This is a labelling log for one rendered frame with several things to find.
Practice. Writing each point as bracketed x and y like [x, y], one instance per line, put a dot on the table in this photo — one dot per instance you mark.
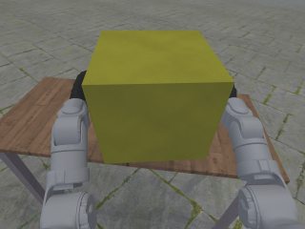
[26, 130]

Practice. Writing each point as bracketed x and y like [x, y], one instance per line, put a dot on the robot right upper arm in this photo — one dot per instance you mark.
[267, 206]

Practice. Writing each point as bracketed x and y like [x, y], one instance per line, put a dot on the robot right hand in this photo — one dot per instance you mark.
[233, 92]

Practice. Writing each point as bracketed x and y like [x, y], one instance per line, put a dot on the robot left hand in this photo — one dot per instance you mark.
[77, 91]

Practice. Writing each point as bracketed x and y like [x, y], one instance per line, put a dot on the robot left forearm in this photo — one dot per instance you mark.
[69, 146]

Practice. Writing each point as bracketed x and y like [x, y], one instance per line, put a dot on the carton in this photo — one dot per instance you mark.
[155, 95]

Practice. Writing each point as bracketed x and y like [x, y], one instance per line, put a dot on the robot left upper arm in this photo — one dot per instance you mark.
[69, 211]

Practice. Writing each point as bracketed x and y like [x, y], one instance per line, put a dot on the robot right forearm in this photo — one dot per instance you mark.
[253, 157]

